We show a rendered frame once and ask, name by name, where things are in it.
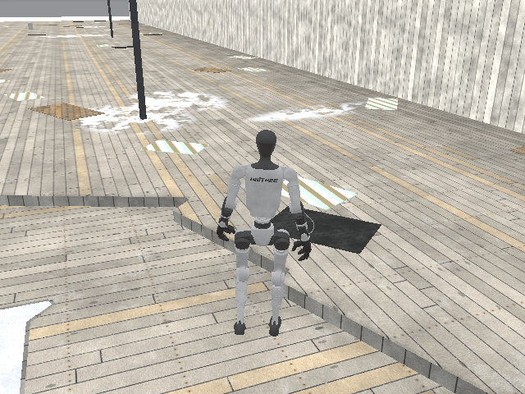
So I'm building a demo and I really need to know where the left robot hand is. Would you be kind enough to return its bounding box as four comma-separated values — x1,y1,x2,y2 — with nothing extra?
217,225,235,241

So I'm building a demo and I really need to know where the robot right upper arm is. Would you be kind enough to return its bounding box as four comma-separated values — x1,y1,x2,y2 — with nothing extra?
282,167,302,213

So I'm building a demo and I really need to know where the right robot hand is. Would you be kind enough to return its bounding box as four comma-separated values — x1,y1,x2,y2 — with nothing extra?
292,238,312,261

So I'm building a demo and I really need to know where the robot left thigh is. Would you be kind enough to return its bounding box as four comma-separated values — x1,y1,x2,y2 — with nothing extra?
235,228,251,282

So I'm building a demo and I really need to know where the humanoid robot torso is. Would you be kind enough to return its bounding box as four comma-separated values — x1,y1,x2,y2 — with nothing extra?
245,161,284,246

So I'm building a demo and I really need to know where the right robot forearm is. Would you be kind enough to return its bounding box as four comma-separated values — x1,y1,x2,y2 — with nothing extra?
294,201,310,241

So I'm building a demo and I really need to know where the left robot forearm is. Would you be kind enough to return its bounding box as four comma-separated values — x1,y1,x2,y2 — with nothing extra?
218,197,233,227

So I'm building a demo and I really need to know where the robot left upper arm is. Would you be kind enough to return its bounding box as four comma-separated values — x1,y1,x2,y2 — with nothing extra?
225,165,248,209

